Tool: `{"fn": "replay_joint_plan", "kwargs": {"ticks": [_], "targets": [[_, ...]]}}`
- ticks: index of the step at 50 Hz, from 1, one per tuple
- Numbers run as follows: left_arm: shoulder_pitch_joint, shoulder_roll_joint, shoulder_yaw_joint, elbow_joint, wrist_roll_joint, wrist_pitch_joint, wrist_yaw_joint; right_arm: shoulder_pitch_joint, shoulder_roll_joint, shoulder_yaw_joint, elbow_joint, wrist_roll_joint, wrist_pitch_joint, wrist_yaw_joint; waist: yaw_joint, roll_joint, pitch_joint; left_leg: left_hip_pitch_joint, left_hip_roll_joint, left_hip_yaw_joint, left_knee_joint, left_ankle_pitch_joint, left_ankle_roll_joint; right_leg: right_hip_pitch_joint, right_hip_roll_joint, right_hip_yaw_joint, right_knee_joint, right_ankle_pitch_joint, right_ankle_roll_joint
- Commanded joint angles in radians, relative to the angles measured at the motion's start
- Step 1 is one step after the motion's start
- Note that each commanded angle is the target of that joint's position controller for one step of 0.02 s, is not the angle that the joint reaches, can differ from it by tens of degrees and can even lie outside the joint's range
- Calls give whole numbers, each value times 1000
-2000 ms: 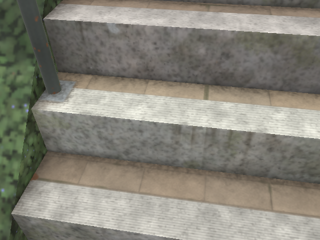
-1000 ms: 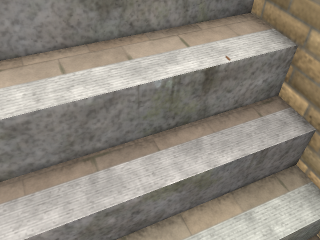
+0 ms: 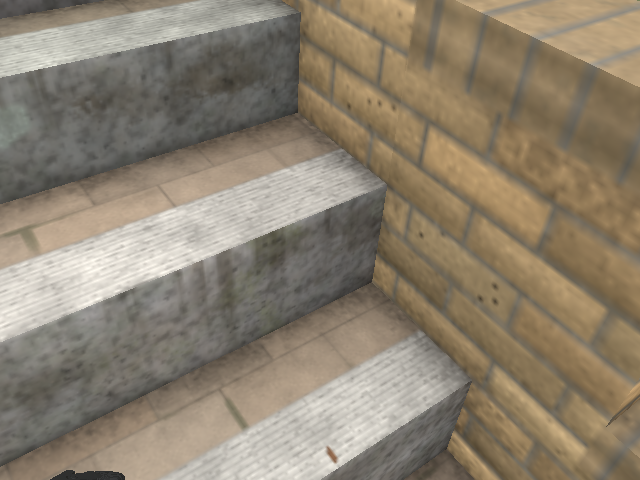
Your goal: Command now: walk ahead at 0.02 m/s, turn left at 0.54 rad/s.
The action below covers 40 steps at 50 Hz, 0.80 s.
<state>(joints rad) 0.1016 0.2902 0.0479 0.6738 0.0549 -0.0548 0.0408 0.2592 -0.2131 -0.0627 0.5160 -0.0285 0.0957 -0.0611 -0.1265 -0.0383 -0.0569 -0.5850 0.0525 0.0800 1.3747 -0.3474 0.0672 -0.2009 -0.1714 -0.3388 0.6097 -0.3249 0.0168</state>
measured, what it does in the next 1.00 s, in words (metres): walks backwards, turning left: left foot, then right foot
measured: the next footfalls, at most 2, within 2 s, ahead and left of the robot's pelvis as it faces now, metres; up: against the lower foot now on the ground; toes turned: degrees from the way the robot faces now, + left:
left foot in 0.08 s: -0.01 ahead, +0.11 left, +0.00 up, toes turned -9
right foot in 0.38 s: +0.08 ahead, -0.05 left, +0.00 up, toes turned +15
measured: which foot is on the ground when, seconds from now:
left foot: up 0.00-0.06, down 0.08-0.36, up 0.38-0.92, down 0.94-1.00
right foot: down 0.00-0.04, up 0.06-0.36, down 0.38-0.92, up 0.94-1.00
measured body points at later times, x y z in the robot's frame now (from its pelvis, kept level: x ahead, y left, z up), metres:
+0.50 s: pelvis -0.04 -0.01 +0.00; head +0.00 -0.01 +0.44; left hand +0.07 +0.28 -0.08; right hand +0.22 -0.20 -0.09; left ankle -0.14 +0.10 -0.57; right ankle +0.04 -0.07 -0.73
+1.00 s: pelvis -0.15 +0.04 -0.17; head -0.16 +0.07 +0.28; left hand -0.12 +0.35 -0.25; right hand +0.10 -0.10 -0.27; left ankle -0.30 +0.10 -0.91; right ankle -0.05 -0.07 -0.64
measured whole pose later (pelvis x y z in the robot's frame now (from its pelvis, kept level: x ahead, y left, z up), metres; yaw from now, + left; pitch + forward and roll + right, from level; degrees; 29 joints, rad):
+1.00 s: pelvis -0.15 +0.04 -0.17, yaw +34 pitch +1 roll -5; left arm 0.15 0.17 0.07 0.54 0.02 0.06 0.09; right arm 0.24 -0.22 -0.03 0.72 -0.03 -0.02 0.00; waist 0.00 0.03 -0.02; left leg -0.06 0.13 -0.01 0.42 -0.30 -0.01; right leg -0.95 -0.16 -0.11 1.94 -0.63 0.00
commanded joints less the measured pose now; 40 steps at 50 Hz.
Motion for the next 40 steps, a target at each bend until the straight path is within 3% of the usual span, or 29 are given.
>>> {"fn": "replay_joint_plan", "kwargs": {"ticks": [1,2,3,4,5,6,7,8,10,11,13,14,15,17,18,19,20,21,22,23,24,25,27,28,30,34,35,36,40], "targets": [[-177,66,18,-137,-36,36,-28,205,-72,-35,-35,-13,-50,9,-120,-154,-16,204,-45,-148,-709,-172,130,71,-93,136,329,826,-98],[-228,23,6,-170,-40,58,-40,262,-85,-35,22,-32,-78,22,-134,44,46,269,-40,-56,-1089,302,76,27,-44,145,536,349,-53],[-153,-64,-20,-313,-29,63,-62,-66,-243,-59,15,-20,-90,-17,183,435,169,230,20,-672,-953,459,167,-490,152,248,640,15,24],[-137,-59,-30,-269,9,59,-76,-106,-151,-48,-24,-7,-112,-17,149,229,70,157,41,-640,-923,499,148,-413,103,360,667,-12,37],[-221,-73,-34,-279,17,44,-72,3,-67,-29,37,4,-120,-24,88,164,32,193,-59,-464,-823,757,95,-396,145,352,771,-7,21],[-203,-89,-38,-290,12,45,-66,99,-85,-32,81,17,-112,-32,92,166,3,342,-35,-496,-792,1032,89,-515,185,337,806,-19,27],[-237,-83,-42,-319,21,43,-63,117,-129,-45,84,17,-111,-45,79,113,-46,477,0,-572,-786,1064,116,-615,192,384,817,5,23],[-221,-58,-35,-308,15,43,-55,49,-157,-57,67,4,-105,-45,103,78,-116,595,27,-615,-778,1076,149,-667,200,407,834,12,33],[-224,-38,-34,-314,-7,47,-48,13,-183,-73,57,1,-80,-48,100,98,-189,637,37,-657,-786,1060,174,-635,218,409,776,-30,29],[-227,-48,-40,-332,-28,56,-37,-21,-188,-74,50,-4,-85,-60,118,137,-188,584,67,-753,-800,873,184,-613,202,433,656,-37,16],[-249,-67,-54,-297,-57,67,-16,-22,-134,-62,56,-1,-81,-51,72,66,-136,509,17,-634,-836,751,112,-507,249,310,393,-90,15],[-209,-72,-48,-277,-81,64,-10,-43,-126,-56,40,-14,-92,-45,74,161,-135,437,18,-633,-833,842,93,-366,228,357,280,-90,-19],[-142,-63,-38,-253,-93,59,0,-62,-124,-59,40,-16,-99,-39,94,205,-172,417,27,-643,-835,893,81,-255,234,351,185,-43,-43],[-20,-58,-24,-198,-105,37,21,-93,-110,-56,41,5,-120,-18,154,183,-151,335,0,-615,-776,850,38,-18,215,342,-101,194,-60],[-12,-25,-9,-180,-88,27,36,-72,-83,-55,48,20,-124,3,148,33,-148,246,-79,-511,-572,516,-1,91,141,395,-212,249,-70],[-32,-2,-10,-190,-65,32,45,-30,-17,-40,43,27,-126,21,113,-197,-138,-29,-180,-336,-275,-108,-44,226,-81,615,-195,591,-144],[-36,21,-2,-223,-44,48,53,19,-96,-52,38,14,-115,3,112,-206,-221,-126,-212,-234,54,-261,-102,173,-271,788,-225,837,-268],[-48,-21,-4,-236,-15,51,54,35,-114,-49,47,-19,-111,0,94,-84,-238,-134,-149,-197,247,-199,-143,91,-292,871,-288,529,-351],[-86,-76,-24,-243,-14,47,54,-10,-100,-44,48,-46,-105,7,86,-24,-147,-155,-124,-201,372,-98,-153,-17,-208,800,-314,190,-347],[-120,-59,-32,-223,-3,43,63,-83,-47,-27,6,-46,-91,20,43,6,-51,-196,-91,-246,401,-6,-160,-105,-99,671,-279,18,-300],[-107,-43,-27,-186,-5,40,66,-90,-30,-10,-5,-36,-78,27,39,-7,25,-197,-107,-195,369,75,-159,-201,-37,543,-242,8,-293],[-80,-45,-26,-173,-11,36,71,-87,-39,-8,3,-31,-67,37,52,13,31,-160,-121,-169,360,134,-152,-237,-11,484,-212,39,-295],[-52,-25,-22,-168,-15,6,71,-111,-26,2,-2,-29,-65,49,60,61,-1,-121,-106,-201,350,264,-152,-248,-42,491,-173,20,-284],[-39,-12,-21,-165,-17,-7,70,-114,-28,6,-12,-20,-64,52,65,29,-16,-158,-96,-212,292,260,-156,-191,-67,518,-183,-33,-283],[-20,19,3,-152,-18,-24,47,-103,-51,-3,-4,-32,-60,49,71,-10,-35,-182,-104,-182,319,306,-153,-149,-88,517,-150,-58,-304],[-2,21,19,-193,-8,-8,42,-87,-95,-34,-4,-30,-30,34,94,-69,-57,-143,-63,-206,200,236,-141,-151,-141,528,-17,-195,-302],[13,18,19,-202,5,7,46,-147,-91,-33,-30,-34,-28,31,122,-70,-43,-197,-48,-187,209,230,-133,-152,-192,575,9,-259,-309],[26,19,24,-204,14,-4,47,-167,-80,-28,-12,-28,-31,32,155,-39,-44,-178,-72,-153,283,313,-100,-194,-228,578,74,-285,-317],[-59,41,29,-235,28,-13,45,-178,-61,-19,-33,-14,-44,31,125,-118,-63,-49,4,-171,92,276,-19,-351,-272,551,163,-375,-231]]}}
Velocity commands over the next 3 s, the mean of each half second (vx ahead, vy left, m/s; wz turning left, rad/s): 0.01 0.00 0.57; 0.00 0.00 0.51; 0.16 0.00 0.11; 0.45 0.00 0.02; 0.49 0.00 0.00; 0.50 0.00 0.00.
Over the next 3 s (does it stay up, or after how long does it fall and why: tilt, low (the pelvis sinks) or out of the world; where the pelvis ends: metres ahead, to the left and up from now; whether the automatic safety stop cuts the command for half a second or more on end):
stays up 0.12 0.28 0.23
